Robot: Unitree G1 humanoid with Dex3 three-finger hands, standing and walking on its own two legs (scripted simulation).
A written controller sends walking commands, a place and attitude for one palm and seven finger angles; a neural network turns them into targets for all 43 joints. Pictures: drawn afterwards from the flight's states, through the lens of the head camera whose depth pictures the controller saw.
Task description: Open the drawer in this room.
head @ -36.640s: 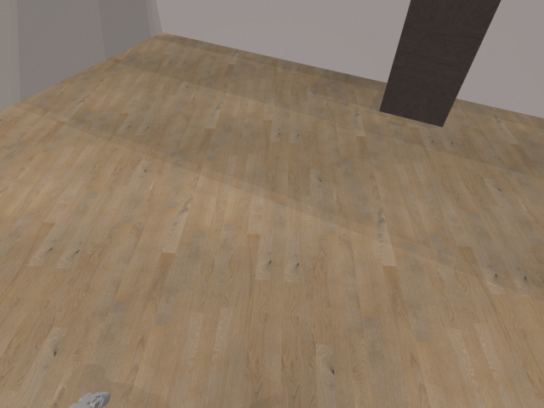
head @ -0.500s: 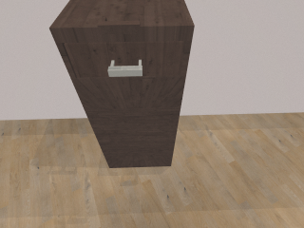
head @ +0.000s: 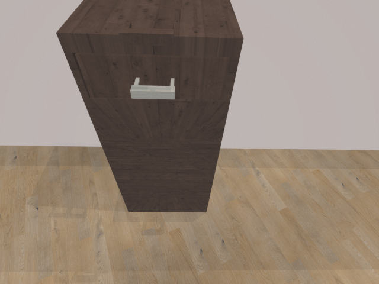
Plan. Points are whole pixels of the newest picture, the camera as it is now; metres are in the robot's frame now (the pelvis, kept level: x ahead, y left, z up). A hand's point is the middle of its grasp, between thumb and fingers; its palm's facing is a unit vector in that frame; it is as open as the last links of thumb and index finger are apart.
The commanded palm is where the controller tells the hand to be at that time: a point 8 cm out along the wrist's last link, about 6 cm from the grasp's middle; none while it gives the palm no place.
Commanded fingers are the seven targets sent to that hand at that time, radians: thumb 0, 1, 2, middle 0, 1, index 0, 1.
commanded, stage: shuffle to correct the standing spot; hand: left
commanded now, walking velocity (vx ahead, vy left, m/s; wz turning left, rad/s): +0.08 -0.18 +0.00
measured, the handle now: (154, 86) +0.56 +0.13 +0.11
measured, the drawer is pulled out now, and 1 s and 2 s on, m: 0.00 0.00 0.00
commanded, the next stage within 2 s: come to a stop and stand still in 0.58 s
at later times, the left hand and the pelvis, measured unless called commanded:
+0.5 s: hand out of the picture +0.01 +0.11 -0.20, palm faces +0.05 -0.99 -0.12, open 7.4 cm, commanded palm none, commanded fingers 0.00 0.90 0.90 -0.20 -0.30 -0.20 -0.30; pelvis +0.07 -0.05 -0.02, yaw +0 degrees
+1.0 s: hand out of the picture +0.13 +0.02 -0.15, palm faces +0.07 -0.96 -0.27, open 7.3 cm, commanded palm none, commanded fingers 0.00 0.90 0.90 -0.20 -0.30 -0.20 -0.30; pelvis +0.08 -0.17 +0.00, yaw +3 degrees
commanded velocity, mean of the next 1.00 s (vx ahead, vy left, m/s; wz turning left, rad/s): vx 0.01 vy -0.03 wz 0.00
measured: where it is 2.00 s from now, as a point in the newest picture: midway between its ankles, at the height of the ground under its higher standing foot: outside the picture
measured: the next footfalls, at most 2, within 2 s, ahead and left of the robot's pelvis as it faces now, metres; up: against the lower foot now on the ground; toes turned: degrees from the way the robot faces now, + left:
left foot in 0.42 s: +0.11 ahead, +0.05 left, +0.00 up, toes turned +9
right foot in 0.82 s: +0.14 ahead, -0.29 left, +0.00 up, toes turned -2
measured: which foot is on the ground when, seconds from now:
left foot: down 0.00-0.16, up 0.18-0.40, down 0.42-0.80, up 0.82-1.00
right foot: down 0.00-0.42, up 0.44-0.80, down 0.82-1.00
